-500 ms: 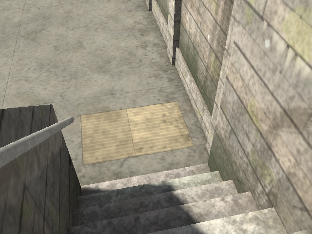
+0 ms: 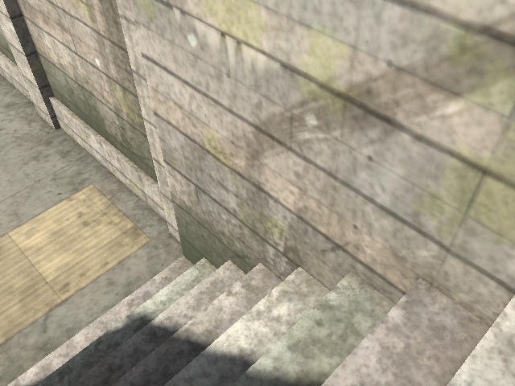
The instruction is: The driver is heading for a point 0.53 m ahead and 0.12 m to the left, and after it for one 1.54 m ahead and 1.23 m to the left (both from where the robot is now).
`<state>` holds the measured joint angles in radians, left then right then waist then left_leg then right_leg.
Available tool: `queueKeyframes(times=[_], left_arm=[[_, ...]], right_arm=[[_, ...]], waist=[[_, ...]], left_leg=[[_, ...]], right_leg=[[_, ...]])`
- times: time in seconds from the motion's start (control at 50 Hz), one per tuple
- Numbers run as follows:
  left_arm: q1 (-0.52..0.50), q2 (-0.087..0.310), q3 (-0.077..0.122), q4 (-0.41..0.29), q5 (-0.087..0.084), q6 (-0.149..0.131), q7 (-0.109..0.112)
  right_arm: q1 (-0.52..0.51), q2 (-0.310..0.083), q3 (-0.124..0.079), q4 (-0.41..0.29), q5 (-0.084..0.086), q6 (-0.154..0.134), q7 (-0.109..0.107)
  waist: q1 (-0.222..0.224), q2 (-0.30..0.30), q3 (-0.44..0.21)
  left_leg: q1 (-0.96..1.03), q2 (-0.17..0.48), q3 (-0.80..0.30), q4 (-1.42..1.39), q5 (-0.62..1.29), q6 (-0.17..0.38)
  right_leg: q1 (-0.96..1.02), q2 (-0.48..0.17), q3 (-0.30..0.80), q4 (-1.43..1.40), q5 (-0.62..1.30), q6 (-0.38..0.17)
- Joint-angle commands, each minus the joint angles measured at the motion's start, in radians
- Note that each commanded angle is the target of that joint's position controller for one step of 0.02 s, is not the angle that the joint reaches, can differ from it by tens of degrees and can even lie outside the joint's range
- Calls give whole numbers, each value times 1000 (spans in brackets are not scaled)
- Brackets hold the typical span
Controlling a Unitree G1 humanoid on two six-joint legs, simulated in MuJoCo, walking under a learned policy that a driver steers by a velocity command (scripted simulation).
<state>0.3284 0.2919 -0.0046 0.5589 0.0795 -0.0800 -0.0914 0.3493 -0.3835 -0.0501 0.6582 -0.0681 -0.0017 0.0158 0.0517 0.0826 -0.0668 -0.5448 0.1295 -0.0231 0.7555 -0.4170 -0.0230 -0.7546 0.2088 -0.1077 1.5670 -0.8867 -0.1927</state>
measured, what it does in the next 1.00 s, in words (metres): goes down: left foot 0.42 m lower, then right foot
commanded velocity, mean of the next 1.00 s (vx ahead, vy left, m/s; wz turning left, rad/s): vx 0.82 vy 0.06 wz -0.04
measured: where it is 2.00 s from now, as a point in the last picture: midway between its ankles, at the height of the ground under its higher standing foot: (174, 341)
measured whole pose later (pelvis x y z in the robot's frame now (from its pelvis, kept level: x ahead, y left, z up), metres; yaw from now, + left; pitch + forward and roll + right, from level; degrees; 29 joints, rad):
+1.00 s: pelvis +0.56 +0.16 -0.30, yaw +0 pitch -2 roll -2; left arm 0.06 0.18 0.01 0.83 -0.01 -0.02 0.08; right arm 0.60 -0.21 -0.06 1.05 -0.06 0.03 0.06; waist -0.16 0.08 0.01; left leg -0.18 -0.10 -0.16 1.46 -0.50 0.05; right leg -0.53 -0.07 -0.07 0.97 -0.39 0.04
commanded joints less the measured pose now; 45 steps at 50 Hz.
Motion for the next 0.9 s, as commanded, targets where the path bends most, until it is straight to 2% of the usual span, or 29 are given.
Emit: queueKeyframes(times=[0.02,0.04,0.06,0.14,0.2,0.32,0.38,0.4,0.42,0.48,0.5,0.52,0.56,0.58,0.6,0.62,0.66,0.68,0.7,0.72,0.74,0.76,0.78,0.8,0.82,0.84,0.86,0.88,0.9], left_arm=[[190,207,69,-17,-55,104,116],[163,176,54,-15,-34,141,142],[56,138,40,-19,-39,150,132],[39,132,31,44,-85,96,116],[103,173,56,89,-116,89,116],[203,115,69,153,-76,92,157],[190,130,105,182,-75,88,168],[87,122,100,159,-61,85,172],[54,119,107,162,-69,77,183],[44,74,100,194,-68,47,189],[39,51,102,220,-64,45,233],[-103,50,102,201,-83,55,268],[-254,7,85,102,-102,85,239],[-338,-68,67,30,-114,88,199],[-394,-188,24,-38,-114,67,172],[-379,-181,-4,-133,-85,9,159],[-251,-125,-10,25,-15,1,121],[-215,-134,-22,-32,-18,16,93],[-394,-19,-15,-52,-34,26,79],[-522,-46,-25,-27,-19,50,74],[-552,-45,-34,-1,-13,48,75],[-566,-75,-60,-27,-40,31,82],[-553,-103,-83,-8,-49,-4,77],[-530,-124,-74,18,-67,-13,89],[-522,-110,-81,6,-69,-4,85],[-407,-84,-56,74,-87,17,89],[-274,-68,-37,119,-103,36,108],[-173,45,2,155,-98,46,121],[-18,107,30,175,-61,24,117]], right_arm=[[-459,-117,-35,-275,69,-18,7],[-433,-147,-35,-258,57,-4,6],[-346,-98,-22,-223,63,9,-1],[-140,-22,-3,-106,68,33,10],[-149,55,31,-94,74,23,31],[-257,42,-13,-71,36,56,25],[-300,34,-26,-44,51,65,44],[-214,23,-28,-21,90,63,41],[-153,-1,-33,10,93,65,32],[3,-18,-31,144,83,40,54],[32,-5,-28,198,30,38,61],[155,-1,-25,246,38,46,57],[263,-45,2,285,58,45,33],[349,-52,33,315,76,43,14],[475,-38,69,411,95,33,-8],[636,-95,-3,482,20,-33,-5],[498,36,33,448,69,-60,-21],[195,-115,-20,319,68,-78,-68],[80,-69,0,296,70,-93,-88],[132,-40,12,337,59,-85,-80],[248,-49,7,354,62,-85,-69],[306,19,22,379,61,-90,-78],[221,101,43,338,71,-97,-70],[213,131,49,336,85,-90,-59],[254,116,51,398,97,-63,-60],[378,53,23,458,67,-52,-43],[400,-28,4,503,56,-41,-31],[391,-92,-21,485,60,-46,-15],[392,-5,-17,458,40,-57,-5]], waist=[[131,-53,200],[104,10,273],[9,-10,296],[-123,-108,239],[-101,-163,139],[27,-270,111],[67,-270,101],[9,-299,61],[-9,-290,9],[-28,-122,26],[-46,-84,114],[-171,-22,182],[-208,176,158],[-220,287,76],[-230,395,118],[-238,698,64],[-146,422,42],[-38,602,3],[-23,402,188],[-64,218,309],[-117,154,345],[-117,72,431],[-111,66,404],[-113,121,366],[-92,132,342],[-96,173,258],[7,256,165],[55,178,73],[93,45,-51]], left_leg=[[-875,-45,-315,313,5,-27],[-718,-25,-296,352,110,-35],[-533,-35,-243,441,237,-54],[-242,-109,-77,659,704,-58],[-97,-125,-2,494,838,-45],[-138,-123,-27,176,815,-45],[-76,-64,-104,-24,883,-14],[27,-10,-130,-167,947,0],[161,16,-99,-207,1029,19],[431,66,-39,-528,1287,21],[561,118,-116,-749,1478,49],[645,145,-87,-905,1664,106],[866,232,-80,-800,2095,156],[1050,211,-82,-321,2481,126],[944,109,-66,-69,2626,-101],[1037,99,-39,52,1984,-44],[823,49,-123,18,1374,-16],[569,251,-649,-243,769,91],[468,265,-650,-404,727,158],[429,230,-673,-430,671,155],[441,172,-579,-406,907,165],[460,104,-510,-365,896,153],[247,-15,-331,-440,667,127],[49,15,-382,-523,598,174],[106,-49,-254,-550,643,185],[209,-41,-258,-401,833,187],[304,-28,-244,-204,1074,215],[381,-33,-276,-39,1082,222],[297,-91,-297,239,534,218]], right_leg=[[581,-421,1364,-1113,-377,-219],[412,-389,1301,-1076,-271,-191],[200,-364,1137,-1017,-147,-151],[8,-281,642,-833,131,11],[141,-251,460,-799,323,49],[519,-257,399,-590,472,24],[556,-268,404,-486,446,39],[531,-247,394,-428,440,59],[493,-253,389,-340,427,83],[375,-166,278,34,258,135],[272,-112,217,262,267,161],[174,-41,174,535,257,180],[-143,72,118,947,-209,168],[-480,126,105,1191,-288,157],[-624,61,67,1306,-274,125],[-765,-55,32,1039,-30,97],[-817,-159,6,965,240,118],[-670,-306,153,656,405,138],[-676,-309,185,482,468,136],[-728,-278,178,482,458,129],[-697,-231,60,400,381,107],[-671,-263,80,196,637,103],[-306,-238,8,-236,989,114],[54,-256,49,-292,1094,126],[337,-216,20,-672,976,149],[547,-155,21,-745,848,170],[672,-123,53,-771,670,176],[742,-131,69,-800,558,182],[928,-303,294,-779,548,113]])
